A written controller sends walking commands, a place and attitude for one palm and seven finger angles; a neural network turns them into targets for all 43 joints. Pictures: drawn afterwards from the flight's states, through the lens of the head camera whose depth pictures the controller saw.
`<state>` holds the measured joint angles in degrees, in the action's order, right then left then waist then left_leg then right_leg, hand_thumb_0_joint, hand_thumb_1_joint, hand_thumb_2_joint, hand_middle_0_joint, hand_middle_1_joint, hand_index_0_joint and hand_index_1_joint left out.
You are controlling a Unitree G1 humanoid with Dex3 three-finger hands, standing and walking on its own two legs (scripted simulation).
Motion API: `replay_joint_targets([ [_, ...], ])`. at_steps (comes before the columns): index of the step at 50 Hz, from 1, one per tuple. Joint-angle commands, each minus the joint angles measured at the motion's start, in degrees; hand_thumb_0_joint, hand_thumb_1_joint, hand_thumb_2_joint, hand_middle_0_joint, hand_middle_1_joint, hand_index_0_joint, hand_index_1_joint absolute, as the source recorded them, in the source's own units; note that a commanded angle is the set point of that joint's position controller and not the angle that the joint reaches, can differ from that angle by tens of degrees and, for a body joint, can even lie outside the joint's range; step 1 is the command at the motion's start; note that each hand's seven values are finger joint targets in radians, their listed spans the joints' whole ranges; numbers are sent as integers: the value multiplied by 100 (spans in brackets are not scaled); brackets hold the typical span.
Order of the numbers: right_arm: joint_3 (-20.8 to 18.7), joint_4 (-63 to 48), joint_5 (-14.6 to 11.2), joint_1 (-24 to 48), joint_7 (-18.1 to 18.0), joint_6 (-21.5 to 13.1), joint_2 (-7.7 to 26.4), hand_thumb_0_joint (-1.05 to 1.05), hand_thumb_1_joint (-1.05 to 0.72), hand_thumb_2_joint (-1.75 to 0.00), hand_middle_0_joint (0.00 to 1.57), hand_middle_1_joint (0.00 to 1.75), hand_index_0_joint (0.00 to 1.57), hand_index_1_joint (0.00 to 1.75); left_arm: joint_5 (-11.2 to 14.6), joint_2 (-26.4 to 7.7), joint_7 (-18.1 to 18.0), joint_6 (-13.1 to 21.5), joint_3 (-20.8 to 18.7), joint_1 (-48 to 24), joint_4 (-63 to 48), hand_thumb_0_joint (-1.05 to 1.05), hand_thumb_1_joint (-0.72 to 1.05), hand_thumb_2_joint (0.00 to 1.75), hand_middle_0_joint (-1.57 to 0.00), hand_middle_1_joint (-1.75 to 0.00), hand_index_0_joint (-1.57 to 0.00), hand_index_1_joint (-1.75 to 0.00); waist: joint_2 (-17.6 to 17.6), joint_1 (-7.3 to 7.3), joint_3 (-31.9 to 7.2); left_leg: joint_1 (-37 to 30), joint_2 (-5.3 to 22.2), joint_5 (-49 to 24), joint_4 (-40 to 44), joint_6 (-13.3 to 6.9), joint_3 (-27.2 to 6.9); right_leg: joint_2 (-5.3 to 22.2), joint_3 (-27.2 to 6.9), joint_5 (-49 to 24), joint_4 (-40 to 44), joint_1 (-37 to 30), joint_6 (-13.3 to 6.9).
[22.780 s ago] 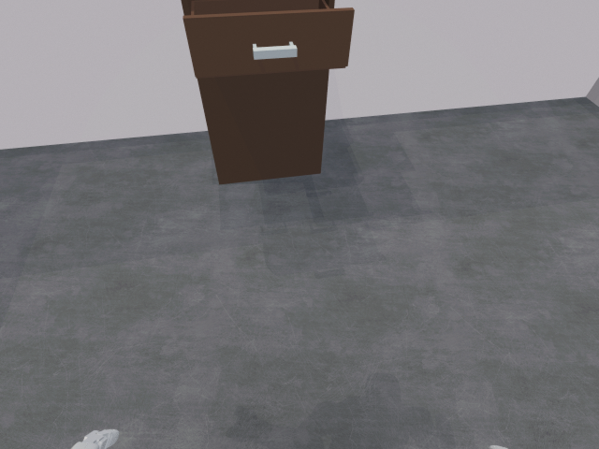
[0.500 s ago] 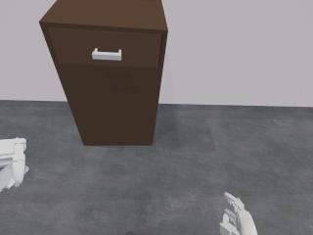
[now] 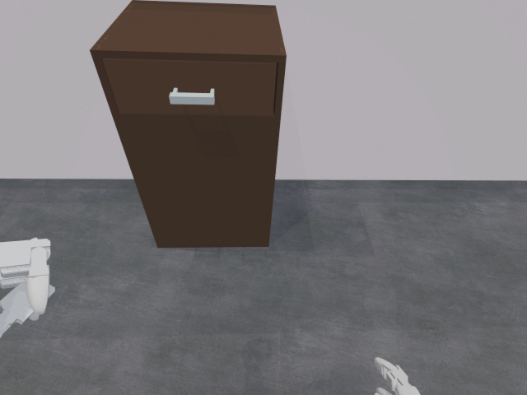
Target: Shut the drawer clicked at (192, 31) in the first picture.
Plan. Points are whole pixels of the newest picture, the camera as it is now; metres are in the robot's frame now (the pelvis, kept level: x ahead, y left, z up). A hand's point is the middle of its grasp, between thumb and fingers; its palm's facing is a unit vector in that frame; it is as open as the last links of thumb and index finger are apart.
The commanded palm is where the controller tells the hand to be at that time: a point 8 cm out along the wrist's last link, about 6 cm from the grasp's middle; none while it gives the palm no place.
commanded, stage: stop stepping back and stand still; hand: left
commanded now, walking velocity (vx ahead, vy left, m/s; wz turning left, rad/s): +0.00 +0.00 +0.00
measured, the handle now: (193, 94) +0.86 +0.24 +0.02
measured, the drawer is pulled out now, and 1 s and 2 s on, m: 0.00 0.00 0.00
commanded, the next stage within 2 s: let the arm hang, fingers relaxed in 0.36 s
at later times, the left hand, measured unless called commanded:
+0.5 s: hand (51, 282) +0.21 +0.27 +0.13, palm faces +0.29 -0.82 -0.50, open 3.2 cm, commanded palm none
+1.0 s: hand out of the picture -0.07 +0.24 -0.16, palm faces +0.06 -0.97 -0.24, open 4.8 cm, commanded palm none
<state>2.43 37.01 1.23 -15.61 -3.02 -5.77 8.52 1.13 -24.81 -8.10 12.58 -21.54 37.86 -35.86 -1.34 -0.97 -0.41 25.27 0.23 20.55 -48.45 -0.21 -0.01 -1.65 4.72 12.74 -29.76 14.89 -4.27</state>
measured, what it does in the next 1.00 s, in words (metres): stands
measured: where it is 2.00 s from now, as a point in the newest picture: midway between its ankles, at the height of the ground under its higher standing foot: outside the picture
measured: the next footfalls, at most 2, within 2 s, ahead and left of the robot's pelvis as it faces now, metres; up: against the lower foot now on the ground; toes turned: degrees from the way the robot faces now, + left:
none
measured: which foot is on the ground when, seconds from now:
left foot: down 0.00-1.00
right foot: down 0.00-1.00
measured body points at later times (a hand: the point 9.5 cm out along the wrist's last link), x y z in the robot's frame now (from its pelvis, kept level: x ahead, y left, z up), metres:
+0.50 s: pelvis +0.02 +0.02 +0.00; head +0.04 +0.02 +0.45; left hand +0.19 +0.31 +0.16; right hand +0.21 -0.21 -0.08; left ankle +0.04 +0.13 -0.73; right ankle +0.03 -0.08 -0.73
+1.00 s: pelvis +0.01 +0.04 +0.01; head +0.05 +0.05 +0.46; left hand -0.07 +0.29 -0.14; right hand +0.00 -0.19 -0.15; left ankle +0.04 +0.13 -0.73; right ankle +0.03 -0.08 -0.73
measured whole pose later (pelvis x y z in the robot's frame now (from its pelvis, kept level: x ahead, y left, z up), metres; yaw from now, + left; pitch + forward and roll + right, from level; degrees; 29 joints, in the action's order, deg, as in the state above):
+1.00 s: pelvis +0.01 +0.04 +0.01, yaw +4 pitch -1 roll -1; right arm 0.2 63.3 0.8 -17.5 -1.3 1.8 9.5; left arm -0.8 -13.3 -0.9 -1.4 -0.5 20.4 65.6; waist 0.3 0.6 4.9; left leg 14.6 -1.3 10.3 -25.3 -2.8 1.6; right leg 2.1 6.7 11.8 -23.3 10.9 0.0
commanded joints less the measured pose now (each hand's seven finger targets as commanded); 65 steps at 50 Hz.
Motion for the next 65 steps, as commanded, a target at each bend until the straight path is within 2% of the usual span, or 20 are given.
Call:
replay_joint_targets([
  [1, -403, -838, -74, 716, -161, -278, 855, 0, -90, -90, 20, 30, 20, 30, 125, -469, -133, 182, -544, -502, -306, 0, 90, 90, -140, -160, -140, -160, -604, -56, 60, -290, 281, -90, 267, -35, 127, 1573, -1445, 1914, 1695, 691, -402],
  [4, -368, -801, -56, 791, -246, -417, 893, 0, -90, -90, 20, 30, 20, 30, 71, -426, -148, 254, -405, -613, -539, 0, 90, 90, -140, -160, -140, -160, -255, 35, 47, -1274, 170, -423, 1985, -172, 334, 1222, -1096, 1479, 1311, 604, -96],
  [7, -434, -964, -100, 896, -255, -510, 1123, 0, -90, -90, 20, 30, 20, 30, 40, -486, -142, 329, -356, -757, -1039, 0, 90, 90, -140, -160, -140, -160, 612, 139, -99, -1519, 913, -1235, 2706, -450, -692, 525, -687, 220, 328, 269, 466],
  [9, -374, -897, -102, 879, -228, -492, 994, 0, -90, -90, 20, 30, 20, 30, 18, -568, -122, 320, -510, -599, -887, 0, 90, 90, -140, -160, -140, -160, 925, 92, -47, -968, 932, -746, 3019, -422, -829, 403, -537, 304, 293, -66, 484],
  [11, -388, -919, -83, 935, -220, -505, 988, 0, -90, -90, 20, 30, 20, 30, -22, -700, -131, 356, -641, -720, -1049, 0, 90, 90, -140, -160, -140, -160, 717, 119, 26, -700, 807, -692, 2971, -369, -670, 428, -600, 89, 457, -383, 452],
  [15, -452, -975, -113, 815, -145, -469, 965, 0, -90, -90, 20, 30, 20, 30, 81, -543, -123, 335, -603, -271, -755, 0, 90, 90, -140, -160, -140, -160, 221, 91, -413, -1153, 417, -1376, 2239, -168, -116, 719, -941, -650, 895, -524, 320],
  [22, -425, -1119, -139, 935, -157, -278, 956, 0, -90, -90, 20, 30, 20, 30, 167, -515, -86, 210, -570, -14, -595, 0, 90, 90, -140, -160, -140, -160, 246, 80, -438, -1386, 471, -2032, 2375, -138, -145, 619, -693, -1272, 805, -536, 376],
  [23, -783, 308, -150, 1141, 391, -472, 2113, 0, -90, -90, 20, 30, 20, 30, -460, 5, 720, -620, 1526, -1034, 4046, 0, 90, 90, -140, -160, -140, -160, 345, -129, -209, -934, 618, -3096, 1433, -167, -227, 1056, -330, -2348, -177, 119, 229],
  [24, -768, 174, -217, 667, 383, -76, 1686, 0, -90, -90, 20, 30, 20, 30, -333, 199, 797, -1044, 1410, -1026, 4129, 0, 90, 90, -136, -156, -136, -156, 284, -53, -617, -1215, 609, -3015, 1543, -133, -208, 934, -533, -1876, -129, 109, 220],
  [25, -652, 174, -172, 619, 367, 63, 1469, 0, -90, -90, 20, 30, 20, 30, -323, 390, 811, -1125, 1498, -1144, 4367, 0, 90, 90, -132, -151, -132, -151, 125, 8, -647, -983, 703, -2405, 1616, -251, -377, 855, -399, -1012, -177, 186, 238],
  [27, -551, 136, -79, 651, 333, 205, 1446, 0, -90, -90, 20, 30, 20, 30, -334, 352, 820, -1155, 1600, -1534, 4968, 0, 90, 90, -124, -143, -124, -143, -687, 75, -605, -743, 678, -2282, 1651, -362, -571, 819, -437, -980, -85, -53, 215],
  [29, -532, 277, -32, 685, 304, 310, 1462, 0, -90, -90, 20, 30, 20, 30, -328, 225, 810, -1189, 1639, -1927, 5709, 0, 90, 90, -116, -134, -116, -134, -1081, 76, -513, -773, 496, -2117, 1625, -318, -493, 1009, -543, -1153, 109, -161, 62],
  [30, -517, 393, -13, 707, 295, 370, 1444, 0, -90, -90, 20, 30, 20, 30, -314, 196, 797, -1210, 1673, -2087, 6123, 0, 90, 90, -112, -130, -112, -130, -990, 62, -421, -884, 434, -2073, 1664, -292, -457, 1062, -582, -1107, 198, -114, 19],
  [32, -444, 671, 27, 720, 289, 478, 1320, 0, -90, -90, 20, 30, 20, 30, -269, 279, 754, -1287, 1785, -2330, 6891, 0, 90, 90, -104, -121, -104, -121, -172, 66, -164, -868, 494, -2026, 2059, -279, -563, 938, -507, -505, 252, -109, 58],
  [34, -366, 952, 37, 780, 274, 540, 1212, 0, -90, -90, 20, 30, 20, 30, -229, 405, 733, -1338, 1892, -2313, 7608, 0, 90, 90, -96, -112, -96, -112, 602, 141, 45, -684, 569, -1454, 2560, -297, -723, 769, -509, 225, 463, -274, 176],
  [39, -345, 1595, 2, 434, 202, 601, 1000, 0, -90, -90, 20, 30, 20, 30, -181, 536, 730, -1296, 1966, -2035, 8901, 0, 90, 90, -76, -91, -76, -91, 1099, 162, -20, -779, 518, -336, 2989, -251, -695, 757, -522, 503, 923, -552, 142],
  [44, -399, 2060, -35, -26, 154, 615, 936, 0, -90, -90, 20, 30, 20, 30, -174, 598, 725, -1256, 1997, -1931, 9543, 0, 90, 90, -56, -69, -56, -69, 488, 97, 109, -1031, 550, -368, 3042, -272, -688, 793, -404, 494, 1115, -426, 105],
  [53, -410, 2541, -59, -379, 96, 577, 773, 0, -90, -90, 20, 30, 20, 30, -173, 772, 667, -1259, 2035, -1669, 10093, 0, 90, 90, -20, -30, -20, -30, 219, 111, 357, -1203, 635, -541, 3244, -329, -723, 785, -323, 410, 1028, -290, 147],
  [60, -400, 2667, -41, -400, 95, 580, 599, 0, -90, -90, 20, 30, 20, 30, -184, 932, 633, -1262, 2032, -1695, 10147, 0, 90, 90, -20, -30, -20, -30, 191, 96, 618, -1140, 586, -490, 3274, -297, -601, 772, -363, 433, 1045, -153, 182],
  [65, -382, 2718, -39, -383, 96, 548, 480, 0, -90, -90, 20, 30, 20, 30, -183, 1004, 618, -1225, 2015, -1778, 10114, 0, 90, 90, -20, -30, -20, -30, 129, 94, 532, -1256, 538, -1058, 3108, -271, -462, 827, -393, 159, 1082, -249, 186],
])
